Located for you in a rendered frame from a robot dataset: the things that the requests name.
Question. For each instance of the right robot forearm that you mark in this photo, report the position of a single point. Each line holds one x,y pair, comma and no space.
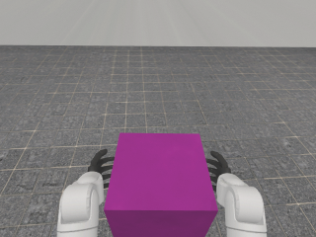
243,205

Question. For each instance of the carton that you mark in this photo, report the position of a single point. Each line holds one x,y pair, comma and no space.
160,187

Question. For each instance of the right robot hand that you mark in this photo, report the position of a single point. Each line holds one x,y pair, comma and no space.
221,167

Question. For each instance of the left robot hand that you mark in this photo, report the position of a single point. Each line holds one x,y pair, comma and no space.
97,162

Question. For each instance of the left robot forearm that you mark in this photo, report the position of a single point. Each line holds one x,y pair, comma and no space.
78,214

